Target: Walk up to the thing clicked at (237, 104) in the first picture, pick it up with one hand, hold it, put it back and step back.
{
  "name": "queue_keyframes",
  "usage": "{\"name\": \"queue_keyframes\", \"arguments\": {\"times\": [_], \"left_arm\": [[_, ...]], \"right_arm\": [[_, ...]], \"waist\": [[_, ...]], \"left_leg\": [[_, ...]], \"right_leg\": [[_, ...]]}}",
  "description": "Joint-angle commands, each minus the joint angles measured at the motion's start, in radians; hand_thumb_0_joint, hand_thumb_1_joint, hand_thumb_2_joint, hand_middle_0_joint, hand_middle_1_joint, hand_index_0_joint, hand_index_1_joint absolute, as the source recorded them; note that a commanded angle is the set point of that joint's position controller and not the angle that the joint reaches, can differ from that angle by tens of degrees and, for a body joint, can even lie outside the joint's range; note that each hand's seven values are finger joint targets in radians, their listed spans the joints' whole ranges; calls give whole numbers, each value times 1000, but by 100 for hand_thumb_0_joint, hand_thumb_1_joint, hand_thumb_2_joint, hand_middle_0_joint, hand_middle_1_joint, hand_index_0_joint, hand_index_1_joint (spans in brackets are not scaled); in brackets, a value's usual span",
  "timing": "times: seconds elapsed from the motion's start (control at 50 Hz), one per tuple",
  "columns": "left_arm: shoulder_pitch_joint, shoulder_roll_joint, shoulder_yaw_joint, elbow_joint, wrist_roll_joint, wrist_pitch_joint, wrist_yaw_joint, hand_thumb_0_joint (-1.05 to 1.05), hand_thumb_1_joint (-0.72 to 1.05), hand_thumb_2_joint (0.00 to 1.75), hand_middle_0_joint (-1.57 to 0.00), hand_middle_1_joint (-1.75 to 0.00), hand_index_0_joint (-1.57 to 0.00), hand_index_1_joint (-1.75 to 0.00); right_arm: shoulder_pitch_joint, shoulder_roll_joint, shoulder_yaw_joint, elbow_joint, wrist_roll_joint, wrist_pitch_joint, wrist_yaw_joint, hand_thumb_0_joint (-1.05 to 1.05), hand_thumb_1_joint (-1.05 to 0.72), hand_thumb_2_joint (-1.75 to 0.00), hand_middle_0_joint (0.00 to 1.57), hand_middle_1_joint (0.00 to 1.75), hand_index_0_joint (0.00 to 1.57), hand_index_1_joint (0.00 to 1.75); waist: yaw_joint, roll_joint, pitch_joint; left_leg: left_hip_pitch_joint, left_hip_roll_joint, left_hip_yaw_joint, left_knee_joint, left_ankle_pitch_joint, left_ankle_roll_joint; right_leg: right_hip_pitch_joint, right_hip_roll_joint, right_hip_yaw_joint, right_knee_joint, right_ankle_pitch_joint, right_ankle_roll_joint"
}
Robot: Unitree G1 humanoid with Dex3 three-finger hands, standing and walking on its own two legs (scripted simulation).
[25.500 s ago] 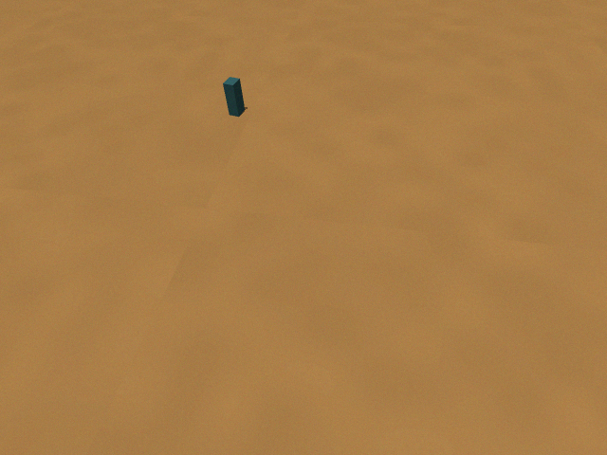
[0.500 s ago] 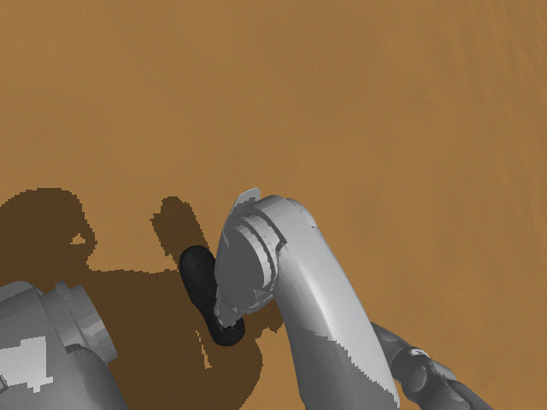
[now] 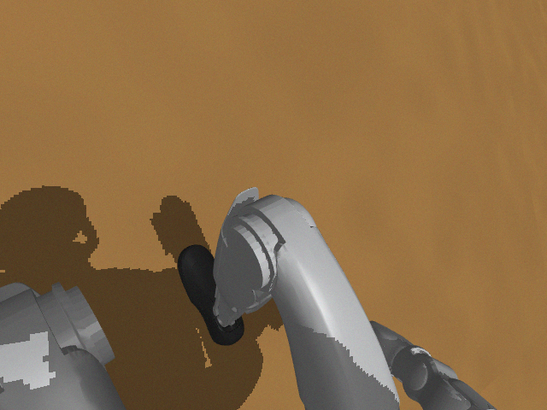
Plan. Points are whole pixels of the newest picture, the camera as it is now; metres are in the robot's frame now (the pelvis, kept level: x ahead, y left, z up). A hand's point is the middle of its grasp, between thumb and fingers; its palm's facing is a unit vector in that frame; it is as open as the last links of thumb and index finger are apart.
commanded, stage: close in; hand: left
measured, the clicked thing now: out of the picture +0.56 +0.24 -0.21
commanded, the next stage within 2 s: none
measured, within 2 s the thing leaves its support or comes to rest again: neither
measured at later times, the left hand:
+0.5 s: hand out of the picture +0.52 +0.25 -0.18, palm faces +0.24 -0.97 -0.05, open 10.9 cm
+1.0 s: hand out of the picture +0.52 +0.25 -0.18, palm faces +0.24 -0.97 -0.05, open 10.9 cm
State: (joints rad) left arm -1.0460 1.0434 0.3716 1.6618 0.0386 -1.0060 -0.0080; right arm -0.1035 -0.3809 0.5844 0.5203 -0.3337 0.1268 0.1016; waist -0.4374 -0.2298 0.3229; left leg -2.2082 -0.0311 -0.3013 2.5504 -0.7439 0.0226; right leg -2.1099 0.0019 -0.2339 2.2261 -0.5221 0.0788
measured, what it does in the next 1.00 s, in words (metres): stands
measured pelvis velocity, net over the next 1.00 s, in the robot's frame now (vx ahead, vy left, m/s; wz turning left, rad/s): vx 0.00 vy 0.00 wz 0.00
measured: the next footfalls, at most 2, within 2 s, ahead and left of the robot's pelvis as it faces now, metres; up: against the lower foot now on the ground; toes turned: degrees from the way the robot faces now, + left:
none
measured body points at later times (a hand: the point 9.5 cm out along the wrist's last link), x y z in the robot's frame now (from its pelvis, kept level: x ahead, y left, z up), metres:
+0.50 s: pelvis +0.00 +0.00 +0.00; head +0.28 +0.16 +0.30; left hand +0.50 +0.30 -0.17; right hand +0.10 -0.26 -0.04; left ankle +0.07 +0.11 -0.29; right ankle +0.16 -0.13 -0.29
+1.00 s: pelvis +0.00 +0.00 +0.00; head +0.28 +0.17 +0.30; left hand +0.50 +0.30 -0.17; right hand +0.09 -0.26 -0.04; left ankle +0.07 +0.11 -0.29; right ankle +0.16 -0.13 -0.29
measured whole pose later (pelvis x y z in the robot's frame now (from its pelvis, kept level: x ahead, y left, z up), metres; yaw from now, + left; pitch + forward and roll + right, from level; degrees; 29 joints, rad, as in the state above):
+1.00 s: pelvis +0.00 +0.00 +0.00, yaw +0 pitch +21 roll -20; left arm -1.04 1.03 0.37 1.66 0.05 -1.02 0.00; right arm -0.10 -0.38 0.58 0.52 -0.34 0.13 0.11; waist -0.43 -0.24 0.32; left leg -2.21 -0.03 -0.30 2.55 -0.74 0.03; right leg -2.11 0.00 -0.24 2.23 -0.52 0.08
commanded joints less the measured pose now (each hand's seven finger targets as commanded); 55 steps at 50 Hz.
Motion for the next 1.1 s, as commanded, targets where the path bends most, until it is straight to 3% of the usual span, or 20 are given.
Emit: {"name": "queue_keyframes", "arguments": {"times": [0.0, 0.08, 0.36, 0.62, 0.72, 0.76, 0.8, 0.84, 0.94, 1.08], "left_arm": [[-251, 147, 4, -144, -1, -64, -4, 0, -2, 70, -64, -74, -65, -74], [-231, 147, 14, -136, -9, -65, -6, 0, 0, 68, -63, -72, -63, -71], [-216, 141, 19, -132, -2, -65, -4, 0, -2, 68, -61, -72, -62, -71], [-226, 111, -7, -128, 4, -72, 8, 0, -4, 67, -61, -71, -62, -71], [-231, 117, -4, -132, 3, -72, 11, 0, -3, 66, -59, -69, -60, -69], [-236, 151, 1, -143, 6, -73, 11, 0, -7, 65, -60, -70, -61, -69], [-232, 119, -7, -133, 4, -72, 12, 0, -3, 66, -61, -70, -62, -69], [-228, 128, 1, -142, 6, -72, 13, 0, -3, 65, -59, -69, -60, -68], [-251, 130, -1, -138, 7, -69, 13, 0, -5, 66, -61, -71, -62, -70], [-247, 128, 1, -138, 8, -75, 15, 0, -2, 67, -61, -71, -62, -70]], "right_arm": [[104, -374, -111, 31, -2, 23, -12, 0, -90, -89, 20, 30, 20, 30], [115, -366, -108, 29, -2, 22, -9, 0, -89, -89, 20, 30, 20, 30], [114, -370, -109, 27, -3, 26, -10, 0, -89, -89, 20, 30, 20, 30], [106, -366, -112, 32, -7, 26, -6, 0, -89, -89, 20, 30, 20, 30], [107, -368, -111, 32, -8, 24, -6, 0, -89, -89, 20, 30, 20, 30], [100, -366, -109, 27, -5, 25, -6, 0, -90, -89, 20, 30, 20, 30], [114, -367, -110, 35, -8, 23, -6, 0, -90, -89, 20, 30, 20, 30], [115, -366, -108, 36, -9, 22, -7, 0, -89, -89, 20, 30, 20, 30], [104, -370, -114, 33, -5, 24, -7, 0, -89, -89, 20, 30, 20, 30], [113, -374, -112, 30, -7, 25, -5, 0, -89, -89, 20, 30, 20, 30]], "waist": [[-135, 624, -598], [-128, 590, -642], [-128, 613, -609], [-135, 603, -596], [-132, 598, -595], [-126, 591, -613], [-139, 588, -610], [-132, 610, -625], [-134, 620, -597], [-141, 622, -603]], "left_leg": [[416, 74, 12, -355, 189, -33], [395, 69, 25, -337, 217, -26], [434, 74, 9, -347, 232, -35], [421, 72, 9, -350, 220, -34], [413, 71, 12, -348, 196, -31], [386, 68, 24, -339, 190, -25], [401, 69, 16, -340, 196, -28], [444, 73, 9, -346, 235, -34], [431, 74, 8, -356, 199, -36], [445, 74, 0, -357, 223, -38]], "right_leg": [[376, 41, -89, -113, 132, -74], [432, 46, -82, -115, 158, -70], [384, 41, -93, -106, 163, -73], [382, 41, -91, -106, 155, -74], [381, 41, -90, -114, 140, -72], [402, 45, -85, -118, 137, -72], [396, 42, -90, -117, 145, -70], [392, 40, -89, -111, 167, -72], [358, 42, -90, -110, 136, -77], [365, 39, -96, -107, 156, -74]]}}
